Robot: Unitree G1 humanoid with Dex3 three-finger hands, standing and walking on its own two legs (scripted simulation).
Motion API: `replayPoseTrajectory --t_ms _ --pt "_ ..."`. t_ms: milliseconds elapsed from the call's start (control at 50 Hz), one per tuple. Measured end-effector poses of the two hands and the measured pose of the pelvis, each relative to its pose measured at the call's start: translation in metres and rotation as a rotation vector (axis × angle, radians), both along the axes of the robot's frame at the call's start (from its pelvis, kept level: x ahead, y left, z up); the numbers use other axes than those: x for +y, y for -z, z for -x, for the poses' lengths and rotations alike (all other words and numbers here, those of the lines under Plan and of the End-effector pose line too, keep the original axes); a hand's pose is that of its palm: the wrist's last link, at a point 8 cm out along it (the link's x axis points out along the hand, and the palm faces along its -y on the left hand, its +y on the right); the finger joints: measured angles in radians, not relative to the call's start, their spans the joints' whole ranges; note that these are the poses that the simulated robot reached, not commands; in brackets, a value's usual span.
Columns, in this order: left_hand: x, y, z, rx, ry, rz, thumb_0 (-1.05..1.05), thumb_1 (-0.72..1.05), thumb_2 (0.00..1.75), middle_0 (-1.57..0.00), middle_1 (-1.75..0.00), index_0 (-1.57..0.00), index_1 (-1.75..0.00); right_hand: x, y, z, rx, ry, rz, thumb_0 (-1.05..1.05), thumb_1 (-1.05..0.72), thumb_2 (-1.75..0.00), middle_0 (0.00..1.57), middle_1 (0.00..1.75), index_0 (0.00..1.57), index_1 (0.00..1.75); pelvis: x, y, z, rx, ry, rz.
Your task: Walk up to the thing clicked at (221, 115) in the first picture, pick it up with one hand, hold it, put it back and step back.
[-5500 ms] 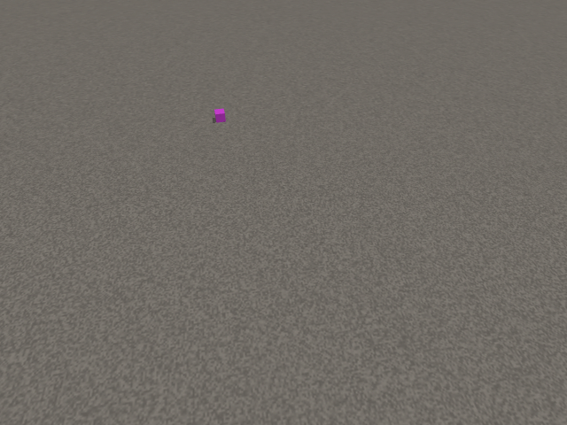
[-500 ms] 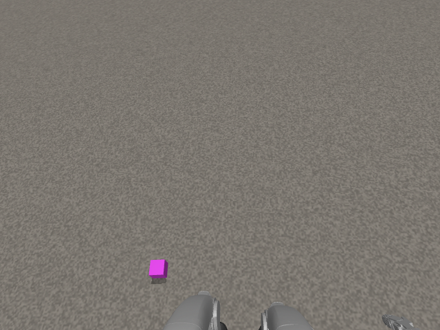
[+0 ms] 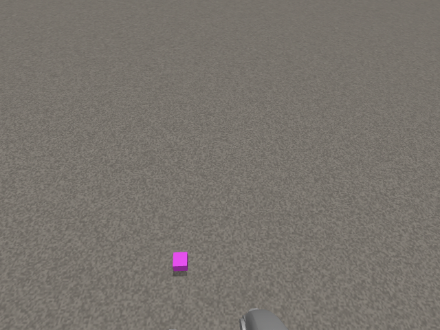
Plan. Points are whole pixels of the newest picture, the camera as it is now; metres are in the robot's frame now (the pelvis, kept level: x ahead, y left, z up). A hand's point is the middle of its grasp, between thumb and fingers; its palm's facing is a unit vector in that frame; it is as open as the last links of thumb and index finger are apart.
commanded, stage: walk up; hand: left
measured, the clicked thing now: (180, 261) +0.51 +0.15 -0.71
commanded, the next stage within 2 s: none
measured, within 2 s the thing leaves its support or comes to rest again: neither
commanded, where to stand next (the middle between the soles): +0.09 -0.06 m, yaw -3 degrees
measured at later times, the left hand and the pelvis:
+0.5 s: hand out of the picture +0.13 +0.23 -0.12, palm faces -0.13 -0.90 -0.42, open 7.4 cm; pelvis +0.02 -0.03 +0.02, yaw -6 degrees
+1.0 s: hand out of the picture +0.15 +0.21 -0.12, palm faces -0.11 -0.92 -0.37, open 7.4 cm; pelvis +0.04 -0.03 +0.03, yaw -6 degrees
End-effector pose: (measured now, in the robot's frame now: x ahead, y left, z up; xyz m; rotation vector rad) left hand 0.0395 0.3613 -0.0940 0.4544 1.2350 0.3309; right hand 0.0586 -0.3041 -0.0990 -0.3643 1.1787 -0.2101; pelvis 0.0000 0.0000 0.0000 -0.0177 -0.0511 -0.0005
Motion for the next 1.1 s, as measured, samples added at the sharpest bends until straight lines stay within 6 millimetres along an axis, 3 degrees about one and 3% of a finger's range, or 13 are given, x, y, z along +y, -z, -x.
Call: replayPoseTrajectory --t_ms 80,140,260,340,420,500,640,760,940,1100 --pt "-0.012 0.008 0.008 0.063 0.031 0.078 0.00 0.91 0.89 -0.21 -0.30 -0.20 -0.30 -0.003 -0.013 0.021 0.001 0.029 0.042 0.01 -0.90 -0.90 0.21 0.30 0.21 0.31 0.006 -0.007 0.001 0.012 0.041 -0.005" --pt "-0.025 0.012 0.003 0.088 0.068 0.119 0.01 0.91 0.89 -0.21 -0.30 -0.20 -0.30 -0.015 -0.023 0.038 0.001 0.063 0.076 0.01 -0.90 -0.90 0.21 0.30 0.21 0.31 0.005 -0.010 0.001 0.015 0.072 -0.005" --pt "-0.058 0.007 -0.037 0.042 0.160 0.152 0.01 0.91 0.89 -0.21 -0.30 -0.20 -0.30 -0.052 -0.035 0.072 0.041 0.129 0.115 0.01 -0.90 -0.90 0.21 0.30 0.21 0.31 -0.014 -0.015 -0.001 0.017 0.110 0.002" --pt "-0.079 0.001 -0.066 -0.058 0.198 0.127 0.00 0.91 0.89 -0.21 -0.30 -0.20 -0.30 -0.075 -0.023 0.081 0.085 0.163 0.112 0.01 -0.90 -0.90 0.21 0.30 0.20 0.31 -0.031 -0.009 -0.005 0.008 0.104 0.018" --pt "-0.090 -0.011 -0.079 -0.103 0.205 0.119 0.00 0.90 0.89 -0.21 -0.30 -0.20 -0.30 -0.075 -0.015 0.062 0.067 0.170 0.079 0.01 -0.91 -0.90 0.20 0.30 0.20 0.30 -0.035 -0.013 -0.011 -0.001 0.112 -0.002" --pt "-0.088 -0.018 -0.090 -0.110 0.208 0.102 0.00 0.90 0.89 -0.21 -0.30 -0.20 -0.30 -0.063 -0.008 0.036 0.021 0.149 0.034 0.01 -0.91 -0.90 0.20 0.30 0.20 0.30 -0.032 -0.015 -0.020 -0.001 0.111 -0.006" --pt "-0.078 -0.006 -0.118 -0.105 0.179 0.097 0.00 0.90 0.89 -0.21 -0.30 -0.20 -0.30 -0.032 0.009 0.005 -0.004 0.128 -0.024 0.01 -0.91 -0.90 0.20 0.30 0.20 0.30 -0.022 -0.007 -0.031 -0.001 0.111 -0.027" --pt "-0.089 -0.008 -0.117 -0.075 0.166 0.117 0.00 0.91 0.89 -0.21 -0.30 -0.20 -0.30 -0.019 0.007 -0.021 -0.003 0.112 -0.082 0.01 -0.91 -0.90 0.21 0.30 0.20 0.30 -0.030 -0.017 -0.037 0.012 0.108 -0.015" --pt "-0.103 -0.012 -0.111 -0.032 0.140 0.143 0.00 0.91 0.89 -0.21 -0.30 -0.20 -0.30 -0.030 -0.006 -0.053 -0.024 0.098 -0.076 0.01 -0.91 -0.90 0.21 0.30 0.20 0.30 -0.034 -0.029 -0.039 0.006 0.099 -0.015" --pt "-0.106 -0.016 -0.115 -0.036 0.132 0.163 0.00 0.91 0.89 -0.21 -0.30 -0.20 -0.30 -0.040 -0.021 -0.061 -0.027 0.103 -0.047 0.01 -0.91 -0.90 0.20 0.30 0.20 0.30 -0.033 -0.037 -0.039 0.000 0.095 -0.011"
